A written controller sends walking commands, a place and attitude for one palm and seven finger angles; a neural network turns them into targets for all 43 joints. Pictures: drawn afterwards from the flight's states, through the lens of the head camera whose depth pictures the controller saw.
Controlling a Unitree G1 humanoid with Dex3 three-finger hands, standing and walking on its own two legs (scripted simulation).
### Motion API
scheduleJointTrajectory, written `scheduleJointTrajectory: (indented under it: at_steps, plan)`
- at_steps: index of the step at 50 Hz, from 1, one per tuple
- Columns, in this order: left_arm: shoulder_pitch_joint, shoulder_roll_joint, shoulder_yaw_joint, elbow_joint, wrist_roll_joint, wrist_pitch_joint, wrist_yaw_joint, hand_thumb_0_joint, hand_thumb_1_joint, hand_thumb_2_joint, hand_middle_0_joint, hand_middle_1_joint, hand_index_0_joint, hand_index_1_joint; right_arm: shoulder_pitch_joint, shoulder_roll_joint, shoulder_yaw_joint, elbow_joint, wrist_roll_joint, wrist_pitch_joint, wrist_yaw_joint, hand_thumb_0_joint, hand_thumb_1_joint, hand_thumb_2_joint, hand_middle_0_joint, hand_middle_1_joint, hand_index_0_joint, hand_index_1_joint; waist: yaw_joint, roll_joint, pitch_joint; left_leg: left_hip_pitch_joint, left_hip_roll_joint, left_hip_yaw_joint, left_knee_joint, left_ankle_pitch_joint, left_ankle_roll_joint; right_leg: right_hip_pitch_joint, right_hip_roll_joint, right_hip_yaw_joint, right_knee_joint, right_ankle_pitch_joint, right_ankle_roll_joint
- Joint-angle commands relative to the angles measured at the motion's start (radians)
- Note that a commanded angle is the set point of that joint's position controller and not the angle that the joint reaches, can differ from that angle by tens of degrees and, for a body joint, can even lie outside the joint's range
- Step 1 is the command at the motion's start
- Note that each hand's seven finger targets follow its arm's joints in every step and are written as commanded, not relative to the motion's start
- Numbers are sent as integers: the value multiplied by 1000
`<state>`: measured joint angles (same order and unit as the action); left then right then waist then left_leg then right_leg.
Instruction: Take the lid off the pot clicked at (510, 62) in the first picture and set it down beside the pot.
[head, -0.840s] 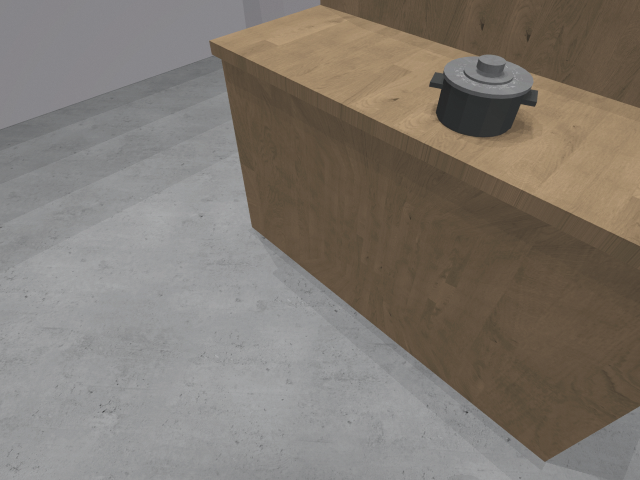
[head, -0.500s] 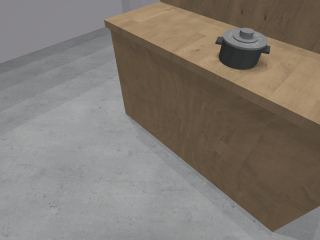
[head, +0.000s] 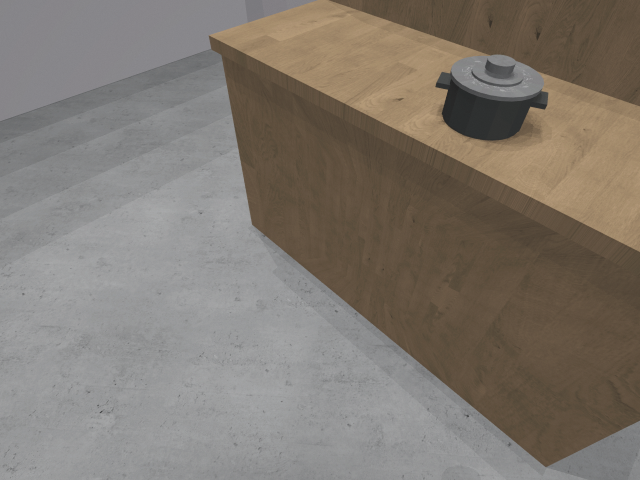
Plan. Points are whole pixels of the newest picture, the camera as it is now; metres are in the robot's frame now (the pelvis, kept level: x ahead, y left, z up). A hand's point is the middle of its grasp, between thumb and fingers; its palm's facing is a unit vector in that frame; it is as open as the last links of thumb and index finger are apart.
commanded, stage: walk to a spot facing it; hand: left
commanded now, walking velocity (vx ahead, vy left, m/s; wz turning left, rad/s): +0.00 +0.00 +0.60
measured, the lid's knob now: (500, 64) +0.81 -0.30 +0.15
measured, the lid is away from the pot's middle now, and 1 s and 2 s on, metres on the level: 0.00 0.00 0.00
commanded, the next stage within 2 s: turn to face it in 1.32 s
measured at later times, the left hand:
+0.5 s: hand out of the picture -0.01 +0.26 -0.18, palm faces +0.25 -0.94 -0.23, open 7.3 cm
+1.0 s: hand out of the picture -0.04 +0.17 -0.15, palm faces +0.55 -0.78 -0.29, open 7.3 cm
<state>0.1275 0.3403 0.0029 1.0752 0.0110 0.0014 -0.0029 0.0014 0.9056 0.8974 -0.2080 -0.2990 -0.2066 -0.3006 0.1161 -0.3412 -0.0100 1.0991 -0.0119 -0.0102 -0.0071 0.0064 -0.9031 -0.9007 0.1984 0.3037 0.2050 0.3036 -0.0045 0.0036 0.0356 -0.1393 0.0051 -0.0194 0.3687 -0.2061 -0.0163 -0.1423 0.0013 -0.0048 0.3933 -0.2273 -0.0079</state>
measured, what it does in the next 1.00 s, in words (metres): steps on the spot, turning left: right foot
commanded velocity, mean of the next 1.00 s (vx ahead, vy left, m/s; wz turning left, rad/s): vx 0.09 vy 0.00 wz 0.60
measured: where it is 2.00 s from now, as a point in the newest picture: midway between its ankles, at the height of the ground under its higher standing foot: outside the picture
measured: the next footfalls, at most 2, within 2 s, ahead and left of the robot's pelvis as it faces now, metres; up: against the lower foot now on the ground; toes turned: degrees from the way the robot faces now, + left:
right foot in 0.78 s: +0.09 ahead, -0.07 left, +0.00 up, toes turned +22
left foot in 1.30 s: +0.10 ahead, +0.16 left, +0.00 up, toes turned +51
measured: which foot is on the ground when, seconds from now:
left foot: down 0.00-0.78, up 0.80-1.00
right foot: down 0.00-0.30, up 0.32-0.76, down 0.78-1.00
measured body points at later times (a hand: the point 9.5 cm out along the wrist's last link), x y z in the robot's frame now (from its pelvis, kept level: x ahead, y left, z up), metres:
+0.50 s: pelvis -0.02 +0.04 -0.01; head +0.01 +0.07 +0.44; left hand -0.02 +0.31 -0.16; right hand +0.07 -0.19 -0.15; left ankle -0.01 +0.13 -0.75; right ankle -0.01 -0.11 -0.67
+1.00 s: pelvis +0.06 +0.00 +0.00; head +0.08 -0.03 +0.45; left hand -0.06 +0.22 -0.13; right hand +0.24 -0.20 -0.16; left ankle +0.01 +0.16 -0.64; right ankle +0.05 -0.09 -0.75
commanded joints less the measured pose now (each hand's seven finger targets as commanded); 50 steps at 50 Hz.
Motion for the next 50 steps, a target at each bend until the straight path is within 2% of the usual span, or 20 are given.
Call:
scheduleJointTrajectory:
  at_steps: [1,5,8,13,14,15,16,19,23,31,35,37,38,39,40,41,42,44,46,50]
  plan:
    - [42,114,37,-64,-2,9,28,0,900,900,-200,-300,-200,-300,9,-95,-18,-68,2,5,-5,0,-900,-900,200,300,200,300,13,16,-55,-79,104,-90,30,255,33,24,-144,53,29,215,7]
    - [79,159,64,-106,3,18,35,0,900,900,-200,-300,-200,-300,25,-88,-36,-122,1,26,-1,0,-900,-900,200,300,200,300,26,-99,-61,-201,44,-47,209,167,17,48,-257,110,16,220,-51]
    - [80,168,80,-146,16,13,46,0,900,900,-200,-300,-200,-300,23,-68,-56,-160,1,38,-2,0,-900,-900,200,300,200,300,35,-209,-34,-284,22,9,511,-317,-5,17,-419,181,-32,389,-195]
    - [21,141,84,-198,10,14,38,0,900,900,-200,-300,-200,-300,137,-15,-64,-160,6,31,20,0,-900,-900,200,300,200,300,-35,-127,-47,-83,30,88,215,-59,-15,-94,-329,-40,160,353,-73]
    - [32,112,81,-206,4,21,36,0,900,900,-200,-300,-200,-300,203,-43,-70,-150,0,25,21,0,-900,-900,200,300,200,300,-66,-17,-78,30,56,9,88,71,6,-183,-269,-91,316,210,-16]
    - [47,35,72,-235,-6,30,28,0,900,900,-200,-300,-200,-300,238,-147,-97,-160,-8,18,15,0,-900,-900,200,300,200,300,-72,303,-63,72,288,-369,-44,267,119,-401,-105,-140,548,-281,75]
    - [3,24,64,-262,4,35,31,0,900,900,-200,-300,-200,-300,274,-185,-108,-155,-5,18,6,0,-900,-900,200,300,200,300,-84,284,-80,48,395,-508,-94,341,213,-447,-69,-27,692,-438,75]
    - [0,28,82,-227,10,37,25,0,900,900,-200,-300,-200,-300,158,-107,-93,-194,-7,20,-5,0,-900,-900,200,300,200,300,-33,122,-20,-106,288,-406,-135,-94,182,-441,-112,46,791,-222,64]
    - [75,-2,82,-189,9,28,14,0,900,900,-200,-300,-200,-300,137,-72,-84,-202,-4,6,-11,0,-900,-900,200,300,200,300,-8,83,-65,-63,196,-289,-120,-56,160,-402,-98,25,704,-122,83]
    - [13,-20,77,-230,9,9,-2,0,900,900,-200,-300,-200,-300,217,-90,-103,-180,-11,7,-4,0,-900,-900,200,300,200,300,-57,142,-26,-34,191,-435,-161,-356,202,-401,-49,-8,445,-208,77]
    - [88,-31,78,-224,5,-2,-4,0,900,900,-200,-300,-200,-300,171,-99,-108,-199,-15,9,-3,0,-900,-900,200,300,200,300,-19,154,-32,-134,155,-455,-124,-317,193,-213,-5,-30,266,-214,62]
    - [213,-25,86,-190,6,-8,-3,0,900,900,-200,-300,-200,-300,109,-92,-111,-215,-12,13,0,0,-900,-900,200,300,200,300,47,125,-31,-304,91,-402,-46,-362,154,33,16,-62,101,-122,53]
    - [295,17,96,-173,12,-18,4,0,900,900,-200,-300,-200,-300,74,-51,-102,-229,-4,12,3,0,-900,-900,200,300,200,300,97,27,-41,-483,23,-326,90,-387,106,229,-53,11,-53,-135,34]
    - [337,120,113,-177,29,-27,23,0,900,900,-200,-300,-200,-300,99,46,-83,-247,8,8,5,0,-900,-900,200,300,200,300,113,-300,-50,-698,-92,-96,443,-374,29,362,-371,352,-242,-413,-39]
    - [322,131,102,-184,6,-24,29,0,900,900,-200,-300,-200,-300,53,5,-92,-266,-19,2,9,0,-900,-900,200,300,200,300,99,-260,42,-745,-54,-67,621,-343,12,179,-502,518,-309,-540,-72]
    - [238,95,99,-208,2,-30,30,0,900,900,-200,-300,-200,-300,72,-21,-102,-259,-27,8,21,0,-900,-900,200,300,200,300,44,-164,85,-694,-7,-89,699,-244,15,47,-483,449,-331,-535,-76]
    - [186,72,96,-215,0,-42,30,0,900,900,-200,-300,-200,-300,96,-16,-103,-240,-27,21,30,0,-900,-900,200,300,200,300,15,-182,99,-628,15,-70,744,-182,10,-35,-436,387,-338,-496,-64]
    - [143,-15,68,-209,-1,-52,28,0,900,900,-200,-300,-200,-300,130,18,-96,-194,-25,34,45,0,-900,-900,200,300,200,300,-27,-107,142,-571,37,-23,807,-67,-10,-78,-331,133,-276,-178,-39]
    - [209,-42,54,-188,-1,-60,28,0,900,900,-200,-300,-200,-300,136,46,-86,-189,-16,40,48,0,-900,-900,200,300,200,300,-20,-112,108,-570,18,16,830,-19,-24,5,-273,-30,-184,205,-34]
    - [301,-35,51,-156,6,-54,41,0,900,900,-200,-300,-200,-300,72,57,-76,-216,-11,60,43,0,-900,-900,200,300,200,300,-3,-165,68,-559,22,56,819,-7,-36,82,-275,-140,-83,658,-8]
